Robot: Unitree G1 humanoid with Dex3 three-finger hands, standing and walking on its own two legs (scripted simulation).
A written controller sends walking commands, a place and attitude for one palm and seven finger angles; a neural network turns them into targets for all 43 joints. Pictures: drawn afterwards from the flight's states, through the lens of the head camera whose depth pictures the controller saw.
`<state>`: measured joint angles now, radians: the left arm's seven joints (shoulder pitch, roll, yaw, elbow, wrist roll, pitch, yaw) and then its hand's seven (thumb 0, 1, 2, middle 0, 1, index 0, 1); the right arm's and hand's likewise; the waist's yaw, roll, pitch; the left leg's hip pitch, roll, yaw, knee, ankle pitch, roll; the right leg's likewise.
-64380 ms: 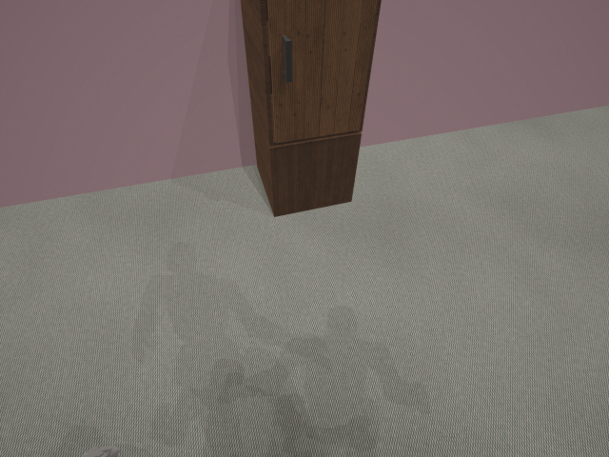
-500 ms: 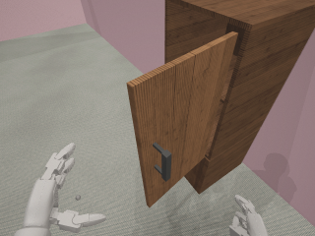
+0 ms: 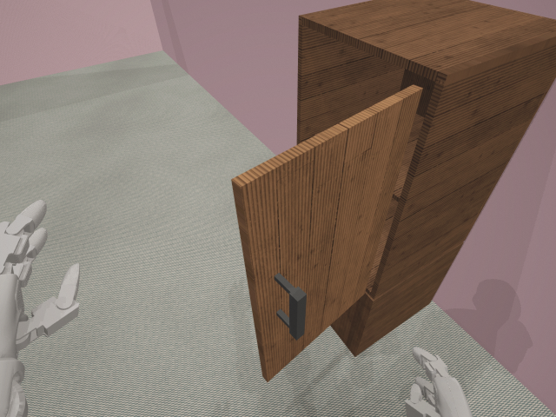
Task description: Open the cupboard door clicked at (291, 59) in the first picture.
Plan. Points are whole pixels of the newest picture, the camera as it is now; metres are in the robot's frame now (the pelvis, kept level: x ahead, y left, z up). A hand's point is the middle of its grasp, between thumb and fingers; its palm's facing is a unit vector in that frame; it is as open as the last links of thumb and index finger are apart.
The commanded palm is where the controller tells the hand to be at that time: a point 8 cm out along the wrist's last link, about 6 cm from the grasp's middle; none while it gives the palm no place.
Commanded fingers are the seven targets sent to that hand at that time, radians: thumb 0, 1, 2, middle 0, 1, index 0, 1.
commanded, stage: draw the hand back to the body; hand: left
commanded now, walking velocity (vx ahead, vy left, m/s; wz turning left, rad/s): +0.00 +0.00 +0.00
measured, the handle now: (289, 307) +0.30 +0.03 -0.02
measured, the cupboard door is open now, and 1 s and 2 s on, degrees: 99 99 99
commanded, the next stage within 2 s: step back with the hand held close in 0.36 s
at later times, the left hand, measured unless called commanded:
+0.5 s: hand (80, 303) +0.18 +0.24 +0.16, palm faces +0.45 -0.80 -0.40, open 7.4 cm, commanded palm +0.14 +0.28 +0.18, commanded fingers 0.00 0.90 0.90 -0.20 -0.30 -0.20 -0.30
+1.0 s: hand (41, 339) +0.14 +0.26 +0.15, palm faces +0.36 -0.79 -0.49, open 7.4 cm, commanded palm +0.08 +0.30 +0.18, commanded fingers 0.00 0.90 0.90 -0.20 -0.30 -0.20 -0.30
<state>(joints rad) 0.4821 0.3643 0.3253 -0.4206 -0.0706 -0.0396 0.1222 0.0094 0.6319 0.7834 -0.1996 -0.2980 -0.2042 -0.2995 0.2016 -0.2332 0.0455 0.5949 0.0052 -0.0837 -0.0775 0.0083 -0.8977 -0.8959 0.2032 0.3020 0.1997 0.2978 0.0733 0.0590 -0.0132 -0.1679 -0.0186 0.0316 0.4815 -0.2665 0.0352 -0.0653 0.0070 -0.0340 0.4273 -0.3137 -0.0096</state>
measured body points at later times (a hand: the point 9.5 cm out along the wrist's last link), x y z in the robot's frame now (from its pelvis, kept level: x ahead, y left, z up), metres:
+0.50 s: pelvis +0.00 -0.02 +0.00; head -0.02 -0.04 +0.45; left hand +0.15 +0.28 +0.18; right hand +0.18 -0.24 -0.09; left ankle +0.00 +0.09 -0.74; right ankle -0.05 -0.11 -0.74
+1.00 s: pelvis -0.06 +0.00 +0.00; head -0.05 +0.01 +0.45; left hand +0.12 +0.30 +0.18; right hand +0.11 -0.25 -0.08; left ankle +0.00 +0.09 -0.74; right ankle -0.05 -0.11 -0.74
